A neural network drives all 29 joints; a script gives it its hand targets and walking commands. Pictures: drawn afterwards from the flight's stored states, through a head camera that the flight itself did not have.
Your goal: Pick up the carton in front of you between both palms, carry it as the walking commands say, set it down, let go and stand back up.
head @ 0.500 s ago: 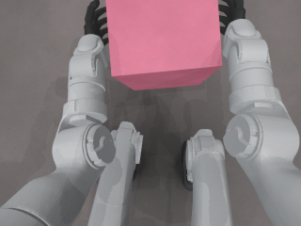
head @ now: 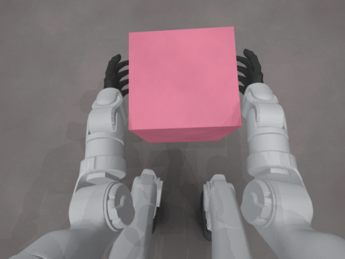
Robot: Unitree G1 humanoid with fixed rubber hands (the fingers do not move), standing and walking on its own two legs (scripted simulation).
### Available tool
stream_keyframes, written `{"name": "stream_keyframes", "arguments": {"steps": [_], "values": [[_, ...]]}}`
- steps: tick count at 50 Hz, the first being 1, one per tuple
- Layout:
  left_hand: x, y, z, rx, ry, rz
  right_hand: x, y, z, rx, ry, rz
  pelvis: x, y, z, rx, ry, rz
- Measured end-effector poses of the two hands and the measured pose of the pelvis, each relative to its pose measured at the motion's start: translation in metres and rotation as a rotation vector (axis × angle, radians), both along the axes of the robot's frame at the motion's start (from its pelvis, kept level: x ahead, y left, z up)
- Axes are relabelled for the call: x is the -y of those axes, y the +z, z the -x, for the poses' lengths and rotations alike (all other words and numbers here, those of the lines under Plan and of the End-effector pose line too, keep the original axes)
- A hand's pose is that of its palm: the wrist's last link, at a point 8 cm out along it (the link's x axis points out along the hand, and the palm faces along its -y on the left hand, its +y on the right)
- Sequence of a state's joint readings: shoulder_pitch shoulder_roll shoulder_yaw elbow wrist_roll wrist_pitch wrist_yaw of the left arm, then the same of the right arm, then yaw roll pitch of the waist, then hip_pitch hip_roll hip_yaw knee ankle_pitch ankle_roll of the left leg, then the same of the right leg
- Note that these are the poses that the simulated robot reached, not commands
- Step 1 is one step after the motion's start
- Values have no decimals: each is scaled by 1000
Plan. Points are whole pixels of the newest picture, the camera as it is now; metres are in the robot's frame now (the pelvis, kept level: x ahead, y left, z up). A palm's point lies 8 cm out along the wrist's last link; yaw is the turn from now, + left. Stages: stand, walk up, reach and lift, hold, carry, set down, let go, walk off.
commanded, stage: reach and lift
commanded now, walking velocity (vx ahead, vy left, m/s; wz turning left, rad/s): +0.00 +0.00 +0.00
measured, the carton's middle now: (182, 97) +0.48 +0.02 -0.11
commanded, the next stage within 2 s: hold in 1.96 s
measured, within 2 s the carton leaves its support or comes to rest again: neither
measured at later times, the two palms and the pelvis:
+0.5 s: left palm (83, 80) +0.41 +0.16 +0.11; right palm (297, 82) +0.42 -0.14 +0.11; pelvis +0.04 +0.00 +0.13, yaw +0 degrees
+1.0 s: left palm (10, 54) +0.37 +0.16 +0.24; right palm out of the picture +0.37 -0.14 +0.24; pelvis +0.07 +0.01 +0.22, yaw +0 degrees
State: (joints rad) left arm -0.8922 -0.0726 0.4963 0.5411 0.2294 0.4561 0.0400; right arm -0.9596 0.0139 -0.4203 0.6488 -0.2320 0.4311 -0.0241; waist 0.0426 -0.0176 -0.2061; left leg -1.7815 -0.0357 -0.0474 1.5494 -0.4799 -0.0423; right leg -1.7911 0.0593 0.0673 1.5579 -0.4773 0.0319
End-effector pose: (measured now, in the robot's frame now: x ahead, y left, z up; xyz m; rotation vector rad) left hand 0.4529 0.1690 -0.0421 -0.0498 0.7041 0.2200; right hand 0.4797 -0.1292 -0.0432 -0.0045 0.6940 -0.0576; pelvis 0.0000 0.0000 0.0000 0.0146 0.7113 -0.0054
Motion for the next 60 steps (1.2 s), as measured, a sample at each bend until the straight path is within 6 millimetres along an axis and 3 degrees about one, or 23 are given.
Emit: {"name": "stream_keyframes", "arguments": {"steps": [31, 45, 50, 60], "values": [[10, 189, 57, 5, -57, 7, 11, 191, 74, 5, -62, 1, 0, 164, -51, 384, 6, 10], [13, 267, 80, 36, -97, -19, 14, 269, 104, 39, -63, 25, -4, 212, -73, 641, 8, 15], [14, 282, 85, 32, -112, -26, 15, 285, 111, 35, -61, 36, -6, 217, -72, 719, 9, 15], [14, 281, 92, 7, -109, -20, 15, 283, 118, 9, -66, 30, -6, 217, -62, 774, 6, 15]]}}
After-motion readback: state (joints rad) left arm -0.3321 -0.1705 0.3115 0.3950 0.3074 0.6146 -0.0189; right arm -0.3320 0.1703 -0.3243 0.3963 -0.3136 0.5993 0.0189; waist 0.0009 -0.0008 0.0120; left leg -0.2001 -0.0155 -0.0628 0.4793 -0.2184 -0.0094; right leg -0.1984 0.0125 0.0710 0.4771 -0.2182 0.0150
